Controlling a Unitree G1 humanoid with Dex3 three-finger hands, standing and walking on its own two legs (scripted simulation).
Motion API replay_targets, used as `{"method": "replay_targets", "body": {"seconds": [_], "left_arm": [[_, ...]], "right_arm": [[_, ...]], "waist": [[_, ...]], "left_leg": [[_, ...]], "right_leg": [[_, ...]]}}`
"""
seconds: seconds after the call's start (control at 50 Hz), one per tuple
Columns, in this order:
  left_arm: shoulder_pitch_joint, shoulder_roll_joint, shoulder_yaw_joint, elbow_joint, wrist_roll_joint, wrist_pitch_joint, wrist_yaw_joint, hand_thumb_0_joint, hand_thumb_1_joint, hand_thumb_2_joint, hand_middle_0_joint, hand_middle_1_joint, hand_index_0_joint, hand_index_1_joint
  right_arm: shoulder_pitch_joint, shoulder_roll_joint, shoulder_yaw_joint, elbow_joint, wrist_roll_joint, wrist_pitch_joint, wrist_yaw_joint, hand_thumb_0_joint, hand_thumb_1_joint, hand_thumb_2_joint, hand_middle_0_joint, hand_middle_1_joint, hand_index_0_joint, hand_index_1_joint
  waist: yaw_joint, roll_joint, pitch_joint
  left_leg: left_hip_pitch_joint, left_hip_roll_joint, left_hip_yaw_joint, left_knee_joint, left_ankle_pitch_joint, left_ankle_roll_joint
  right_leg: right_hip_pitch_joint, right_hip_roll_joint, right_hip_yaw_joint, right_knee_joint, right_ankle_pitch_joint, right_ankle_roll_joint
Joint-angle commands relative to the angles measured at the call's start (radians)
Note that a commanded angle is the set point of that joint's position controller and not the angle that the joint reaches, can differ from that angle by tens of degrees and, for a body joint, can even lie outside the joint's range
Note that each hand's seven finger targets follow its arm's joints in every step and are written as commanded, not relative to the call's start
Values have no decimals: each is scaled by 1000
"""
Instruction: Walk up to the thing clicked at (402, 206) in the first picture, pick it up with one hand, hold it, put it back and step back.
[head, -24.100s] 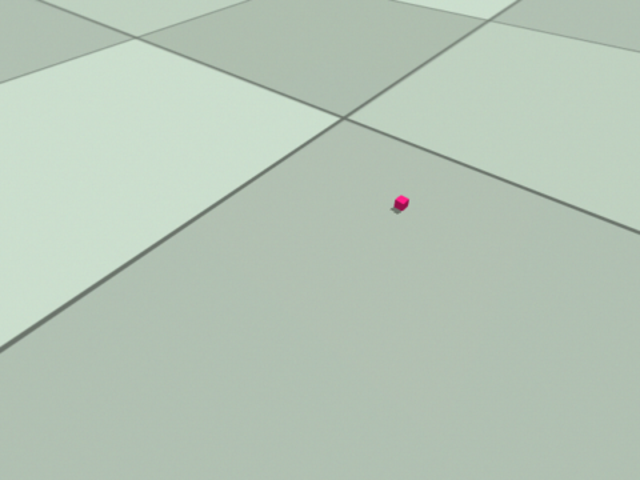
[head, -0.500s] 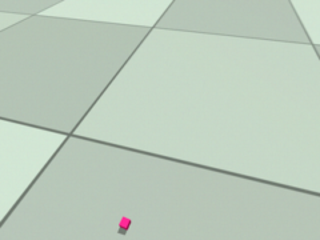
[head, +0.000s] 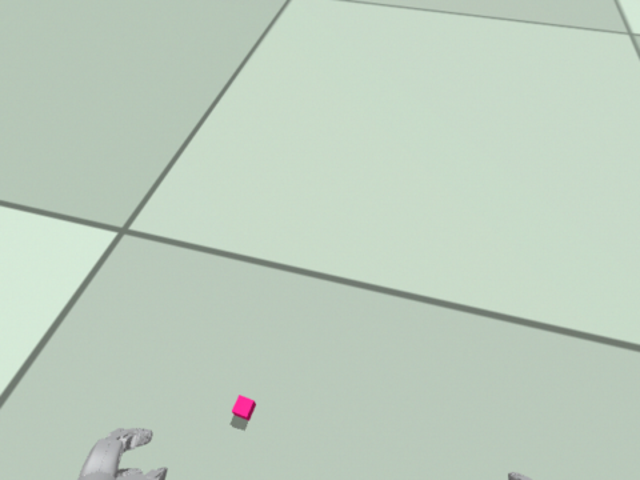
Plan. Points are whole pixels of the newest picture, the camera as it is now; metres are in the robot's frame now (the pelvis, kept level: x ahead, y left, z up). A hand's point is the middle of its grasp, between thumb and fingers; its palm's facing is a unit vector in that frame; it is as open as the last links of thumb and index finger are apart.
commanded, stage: rise first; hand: left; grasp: from above
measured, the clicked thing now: (244, 407) +0.40 +0.24 -0.74
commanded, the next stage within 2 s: none
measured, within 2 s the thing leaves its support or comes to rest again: neither
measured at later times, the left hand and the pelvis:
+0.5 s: hand out of the picture +0.14 +0.27 -0.23, palm faces -0.03 -0.80 -0.59, open 11.3 cm; pelvis -0.01 +0.01 -0.07, yaw +0 degrees
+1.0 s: hand (180, 448) +0.24 +0.30 -0.40, palm faces -0.06 -0.43 -0.90, open 12.1 cm; pelvis -0.07 +0.00 -0.24, yaw -1 degrees
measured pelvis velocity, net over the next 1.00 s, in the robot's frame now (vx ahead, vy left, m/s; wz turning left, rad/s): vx -0.07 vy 0.00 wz -0.02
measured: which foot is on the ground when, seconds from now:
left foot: down 0.00-1.00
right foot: down 0.00-1.00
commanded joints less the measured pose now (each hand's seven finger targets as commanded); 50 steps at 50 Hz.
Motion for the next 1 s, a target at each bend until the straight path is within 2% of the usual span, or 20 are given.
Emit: {"method": "replay_targets", "body": {"seconds": [0.0, 0.14, 0.3, 0.36, 0.38, 0.4, 0.42, 0.46, 0.48, 0.54, 0.58, 0.64, 0.66, 0.7, 0.72, 0.78, 0.86, 0.9, 0.92, 0.98], "left_arm": [[25, 173, 43, -95, 40, 74, 52, 0, -223, 668, -430, -734, -422, -743], [4, 158, 74, -241, 86, 109, 125, 0, -229, 619, -515, -678, -501, -693], [54, 97, 76, -374, 111, 192, 203, 0, -126, 559, -570, -590, -556, -606], [66, 97, 79, -382, 129, 221, 223, 0, -96, 557, -547, -597, -539, -606], [53, 97, 77, -376, 141, 228, 232, 0, -89, 554, -549, -595, -544, -600], [69, 72, 61, -368, 150, 235, 239, 0, -96, 559, -543, -596, -537, -603], [87, 58, 57, -332, 158, 244, 247, 0, -74, 556, -537, -593, -532, -599], [64, 51, 54, -339, 175, 253, 271, 0, -75, 562, -531, -590, -526, -596], [39, 83, 72, -362, 183, 256, 287, 0, -62, 560, -523, -593, -520, -597], [25, 56, 56, -324, 218, 267, 325, 0, -67, 567, -508, -603, -509, -603], [-95, 95, 59, -328, 242, 264, 359, 0, -61, 562, -517, -593, -517, -595], [-245, 64, 20, -232, 294, 264, 412, 0, -53, 596, -491, -576, -480, -590], [-275, 69, 33, -208, 302, 262, 440, 0, -57, 610, -483, -572, -467, -592], [-338, 55, 15, -146, 333, 275, 495, 0, -79, 640, -446, -629, -434, -644], [-374, 76, 23, -106, 356, 286, 526, 0, -103, 663, -433, -648, -419, -667], [-552, 90, 33, -22, 372, 318, 630, 0, -202, 746, -371, -719, -351, -745], [-688, 148, 103, 109, 366, 359, 742, 0, -252, 799, -333, -778, -313, -804], [-762, 181, 122, 154, 350, 379, 771, 0, -245, 796, -351, -773, -330, -800], [-788, 213, 151, 179, 344, 389, 783, 0, -250, 804, -357, -761, -332, -793], [-866, 264, 171, 244, 357, 418, 794, 0, -214, 777, -391, -717, -363, -751]], "right_arm": [[12, -166, -67, -162, 0, -33, -1, 0, -938, -909, 201, 300, 200, 300], [3, -144, -67, -219, -18, -64, 5, 0, -992, -923, 201, 300, 201, 300], [-21, -127, -67, -244, -36, -58, -24, 0, -979, -917, 201, 300, 201, 300], [-31, -124, -66, -246, -38, -51, -32, 0, -953, -908, 202, 300, 201, 300], [-52, -121, -67, -245, -40, -48, -34, 0, -965, -911, 201, 300, 201, 300], [-45, -112, -60, -246, -43, -48, -34, 0, -956, -908, 202, 300, 201, 300], [-46, -98, -52, -230, -43, -44, -33, 0, -937, -903, 201, 300, 201, 300], [-58, -99, -54, -230, -48, -44, -36, 0, -941, -903, 202, 300, 201, 300], [-69, -112, -61, -233, -49, -46, -37, 0, -931, -900, 202, 300, 201, 300], [-74, -103, -54, -226, -53, -53, -36, 0, -950, -904, 202, 300, 201, 300], [-81, -118, -56, -214, -55, -62, -39, 0, -954, -905, 202, 300, 201, 300], [-70, -124, -49, -167, -60, -85, -39, 0, -909, -893, 202, 299, 201, 299], [-76, -124, -41, -156, -62, -93, -38, 0, -899, -891, 202, 299, 201, 299], [-83, -134, -39, -136, -69, -105, -34, 0, -883, -889, 201, 300, 201, 300], [-109, -142, -38, -145, -68, -116, -28, 0, -885, -891, 201, 300, 201, 300], [-115, -151, -34, -95, -87, -139, -4, 0, -894, -896, 201, 300, 201, 300], [-86, -185, -41, -33, -116, -156, 43, 0, -899, -899, 201, 300, 201, 300], [-93, -192, -44, -13, -132, -162, 71, 0, -904, -902, 200, 300, 200, 300], [-77, -196, -47, 1, -137, -162, 85, 0, -904, -902, 200, 300, 200, 300], [-97, -194, -49, 20, -152, -166, 128, 0, -903, -903, 200, 300, 200, 300]], "waist": [[23, 15, -208], [24, 45, -273], [17, 60, -413], [17, 53, -438], [16, 48, -412], [17, 53, -440], [21, 38, -415], [16, 49, -427], [26, 64, -419], [14, 42, -470], [-1, 65, -441], [-32, 38, -432], [-15, 62, -453], [-23, 60, -515], [-23, 58, -546], [-46, 62, -619], [-56, 80, -740], [-66, 92, -735], [-58, 111, -764], [-58, 137, -772]], "left_leg": [[2, -57, 15, 7, 191, 21], [-149, -47, 4, 166, 125, 14], [-237, -46, -10, 290, 176, 11], [-276, -49, -11, 332, 191, 13], [-300, -48, -15, 338, 152, 14], [-318, -52, -10, 360, 177, 15], [-342, -49, -14, 364, 141, 14], [-370, -49, -12, 388, 125, 13], [-386, -45, -17, 401, 117, 11], [-425, -45, -15, 462, 120, 14], [-487, -40, -18, 503, 63, 14], [-586, -29, -33, 582, -65, 17], [-614, -28, -42, 605, -67, 11], [-650, -29, -42, 660, -86, 7], [-687, -30, -37, 694, -94, 7], [-781, -34, -27, 800, -83, 7], [-868, -32, -23, 937, -51, -6], [-920, -31, -20, 967, -117, -5], [-922, -28, -23, 992, -120, -10], [-998, -28, -16, 1049, -217, -5]], "right_leg": [[41, 50, -27, -9, 146, -34], [-119, 60, -17, 170, 84, -35], [-179, 70, 2, 303, 164, -33], [-195, 70, 2, 336, 191, -33], [-219, 71, 0, 343, 153, -32], [-216, 68, 2, 358, 184, -33], [-247, 69, -4, 369, 141, -34], [-285, 68, -3, 395, 125, -37], [-319, 63, -10, 416, 102, -40], [-347, 62, -6, 460, 118, -39], [-439, 50, -9, 500, 55, -41], [-603, 41, -16, 578, -77, -43], [-646, 36, -16, 618, -83, -46], [-708, 33, -17, 670, -101, -50], [-732, 36, -14, 691, -102, -50], [-835, 33, -12, 765, -79, -45], [-906, 33, -26, 890, -35, -37], [-969, 31, -29, 913, -95, -32], [-983, 30, -31, 944, -97, -31], [-1061, 34, -26, 980, -204, -31]]}}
